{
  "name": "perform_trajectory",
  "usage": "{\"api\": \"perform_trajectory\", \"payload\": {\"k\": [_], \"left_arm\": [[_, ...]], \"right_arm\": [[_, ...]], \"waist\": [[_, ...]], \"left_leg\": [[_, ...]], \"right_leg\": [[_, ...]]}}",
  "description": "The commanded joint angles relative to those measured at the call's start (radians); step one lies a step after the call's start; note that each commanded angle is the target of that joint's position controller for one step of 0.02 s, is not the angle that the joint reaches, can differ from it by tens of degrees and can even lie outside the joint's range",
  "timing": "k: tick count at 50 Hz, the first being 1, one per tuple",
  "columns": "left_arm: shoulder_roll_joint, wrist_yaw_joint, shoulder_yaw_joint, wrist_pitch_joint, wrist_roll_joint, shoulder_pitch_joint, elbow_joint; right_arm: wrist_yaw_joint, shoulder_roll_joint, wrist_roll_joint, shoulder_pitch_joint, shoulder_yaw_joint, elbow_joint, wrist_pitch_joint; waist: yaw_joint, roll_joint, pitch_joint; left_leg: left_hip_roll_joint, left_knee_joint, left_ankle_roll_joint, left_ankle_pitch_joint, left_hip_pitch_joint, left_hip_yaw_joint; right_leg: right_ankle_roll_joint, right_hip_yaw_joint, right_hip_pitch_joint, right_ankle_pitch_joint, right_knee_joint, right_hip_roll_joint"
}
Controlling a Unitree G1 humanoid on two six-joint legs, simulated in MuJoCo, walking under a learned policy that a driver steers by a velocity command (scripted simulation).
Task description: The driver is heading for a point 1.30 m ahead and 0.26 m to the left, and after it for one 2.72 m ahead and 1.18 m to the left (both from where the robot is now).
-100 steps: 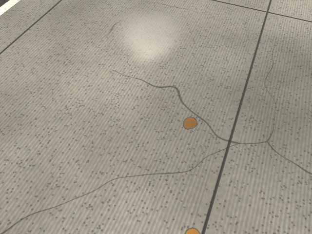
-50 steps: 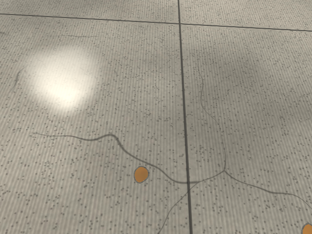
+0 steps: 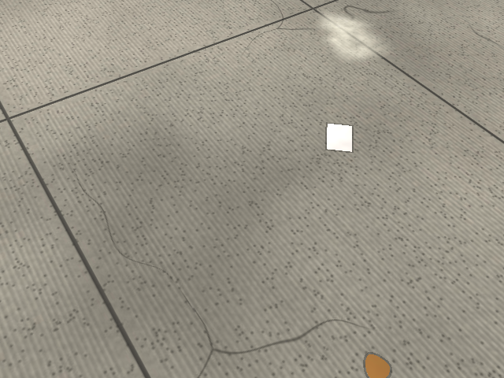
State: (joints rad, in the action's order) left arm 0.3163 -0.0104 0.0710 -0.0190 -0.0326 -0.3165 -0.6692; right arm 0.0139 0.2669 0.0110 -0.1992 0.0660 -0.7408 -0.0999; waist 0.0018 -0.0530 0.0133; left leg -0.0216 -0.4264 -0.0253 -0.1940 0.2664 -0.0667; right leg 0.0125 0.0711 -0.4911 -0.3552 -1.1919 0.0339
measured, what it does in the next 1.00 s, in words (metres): walks ahead: right foot, then left foot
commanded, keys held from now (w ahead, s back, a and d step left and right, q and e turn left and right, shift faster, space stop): w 0.42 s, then w+q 0.58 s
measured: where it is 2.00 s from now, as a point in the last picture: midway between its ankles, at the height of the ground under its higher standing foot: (209, 203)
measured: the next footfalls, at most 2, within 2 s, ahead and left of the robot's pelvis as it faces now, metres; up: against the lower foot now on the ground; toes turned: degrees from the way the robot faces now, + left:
right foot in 0.32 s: +0.34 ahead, -0.17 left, +0.00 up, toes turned -7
left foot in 0.86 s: +0.65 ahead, +0.06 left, +0.00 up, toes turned +8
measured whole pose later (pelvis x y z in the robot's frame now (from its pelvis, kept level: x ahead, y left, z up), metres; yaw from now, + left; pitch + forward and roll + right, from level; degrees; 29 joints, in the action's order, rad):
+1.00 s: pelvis +0.56 -0.02 -0.01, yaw +10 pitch +2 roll +0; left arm 0.29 0.00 0.05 -0.11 -0.01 -0.23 -0.74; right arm 0.04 0.30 -0.02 -0.21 0.06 -0.70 -0.05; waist 0.01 -0.01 0.06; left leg -0.10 -0.53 -0.10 -0.17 0.39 -0.01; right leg 0.00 0.04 -0.39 -0.40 -1.21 0.04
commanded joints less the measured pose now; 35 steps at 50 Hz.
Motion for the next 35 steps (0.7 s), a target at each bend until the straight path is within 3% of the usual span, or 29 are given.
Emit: {"api": "perform_trajectory", "payload": {"k": [1,4,7,10,12,14,15,16,17,18,19,20,21,22,23,25,27,30,35], "left_arm": [[0.039,0.006,0.013,-0.005,0.003,0.020,0.088],[0.019,0.008,0.000,-0.010,0.016,0.078,0.101],[0.007,0.028,-0.013,-0.030,0.019,0.171,0.113],[0.000,0.046,-0.022,-0.043,0.014,0.272,0.138],[0.017,0.053,-0.018,-0.045,0.010,0.307,0.158],[0.048,0.055,-0.003,-0.046,0.015,0.275,0.158],[0.074,0.053,0.015,-0.046,0.021,0.179,0.133],[0.122,0.045,0.043,-0.042,0.022,0.023,0.083],[0.208,0.026,0.068,-0.032,0.026,-0.157,0.053],[0.282,0.028,0.069,-0.033,0.030,-0.144,0.056],[0.183,0.034,0.045,-0.042,0.025,-0.141,0.063],[0.148,0.036,0.032,-0.049,0.026,-0.086,0.056],[0.124,0.037,0.023,-0.052,0.025,-0.028,0.056],[0.094,0.039,0.016,-0.054,0.032,0.023,0.057],[0.069,0.039,0.010,-0.061,0.041,0.053,0.059],[0.065,0.036,0.012,-0.080,0.039,0.068,0.040],[0.079,0.029,0.019,-0.094,0.044,0.063,0.015],[0.086,0.017,0.023,-0.097,0.049,0.048,-0.013],[0.117,0.005,0.032,-0.088,0.037,0.006,-0.055]], "right_arm": [[-0.005,0.115,-0.003,-0.024,0.029,0.023,-0.021],[-0.002,0.147,-0.006,-0.044,0.036,-0.007,-0.025],[-0.003,0.168,-0.019,-0.046,0.036,-0.024,-0.014],[-0.004,0.200,-0.036,-0.110,0.039,-0.053,-0.001],[-0.003,0.219,-0.045,-0.142,0.043,-0.073,0.012],[-0.006,0.237,-0.050,-0.147,0.045,-0.086,0.027],[-0.008,0.240,-0.052,-0.134,0.043,-0.089,0.035],[-0.012,0.212,-0.046,-0.148,0.030,-0.091,0.037],[-0.015,0.149,-0.011,-0.152,0.002,-0.060,0.032],[-0.006,0.043,-0.011,-0.259,-0.032,-0.035,0.010],[0.001,0.157,-0.041,-0.171,-0.006,-0.043,-0.007],[0.005,0.180,-0.062,-0.088,0.002,-0.010,-0.015],[0.000,0.165,-0.049,-0.054,-0.002,-0.008,-0.018],[-0.001,0.159,-0.034,-0.049,0.001,-0.012,-0.012],[0.002,0.151,-0.036,-0.076,0.002,-0.023,0.001],[0.003,0.113,-0.041,-0.105,-0.004,-0.038,0.030],[-0.003,0.097,-0.039,-0.064,-0.006,-0.024,0.048],[0.001,0.090,-0.034,0.007,-0.006,-0.003,0.048],[0.029,0.061,-0.030,0.154,-0.020,0.052,0.038]], "waist": [[0.009,0.152,0.007],[0.009,0.118,0.025],[0.031,0.108,0.044],[0.070,0.107,0.061],[0.070,0.118,0.070],[0.031,0.137,0.042],[-0.034,0.138,-0.021],[-0.106,0.127,-0.119],[-0.170,-0.007,-0.264],[-0.068,-0.240,-0.384],[-0.122,-0.113,-0.361],[-0.110,-0.097,-0.214],[-0.078,-0.029,-0.144],[-0.045,-0.018,-0.097],[-0.012,-0.030,-0.087],[0.014,-0.026,-0.068],[0.013,-0.011,-0.018],[-0.006,0.002,0.020],[-0.067,0.018,0.071]], "left_leg": [[0.281,0.270,-0.174,0.014,-0.119,0.266],[0.290,0.299,-0.200,0.107,-0.136,0.193],[0.255,0.300,-0.177,0.181,-0.140,0.090],[0.261,0.289,-0.159,0.183,-0.169,0.057],[0.294,0.267,-0.148,0.225,-0.234,0.063],[0.306,0.181,-0.128,0.426,-0.292,0.048],[0.281,0.053,-0.106,0.594,-0.286,0.008],[0.235,-0.142,-0.075,0.655,-0.208,-0.037],[0.183,-0.483,-0.029,0.334,0.024,-0.064],[0.003,-0.796,0.021,-0.374,0.356,0.034],[0.043,-0.898,0.012,-0.377,0.460,0.156],[0.085,-0.901,0.001,-0.294,0.528,0.135],[0.128,-0.849,-0.001,-0.207,0.500,0.123],[0.156,-0.793,0.004,-0.151,0.456,0.124],[0.177,-0.770,0.008,-0.108,0.393,0.137],[0.179,-0.733,0.025,-0.071,0.349,0.138],[0.170,-0.673,0.042,-0.006,0.389,0.161],[0.147,-0.510,0.050,0.163,0.436,0.180],[0.119,-0.263,0.025,0.310,0.410,0.101]], "right_leg": [[-0.003,0.048,-0.189,0.056,0.028,0.081],[-0.016,0.053,-0.230,0.150,0.170,0.077],[-0.013,-0.003,-0.186,0.298,0.374,0.070],[-0.002,-0.062,-0.123,0.337,0.518,0.052],[0.021,-0.071,-0.113,0.290,0.577,0.039],[0.054,-0.101,-0.031,0.222,0.630,0.002],[0.079,-0.132,0.119,0.242,0.676,-0.034],[0.106,-0.144,0.356,0.264,0.679,-0.059],[0.169,0.101,0.666,0.300,0.645,0.137],[0.326,0.617,0.874,0.078,0.799,0.355],[0.305,0.655,0.846,0.009,0.869,0.346],[0.271,0.493,0.738,0.091,0.874,0.311],[0.249,0.376,0.609,0.207,0.883,0.267],[0.236,0.284,0.501,0.287,0.909,0.236],[0.229,0.228,0.431,0.322,0.945,0.216],[0.237,0.150,0.361,0.359,1.007,0.213],[0.232,0.070,0.329,0.383,1.051,0.212],[0.200,-0.041,0.357,0.399,1.072,0.192],[0.160,-0.159,0.427,0.406,1.081,0.203]]}}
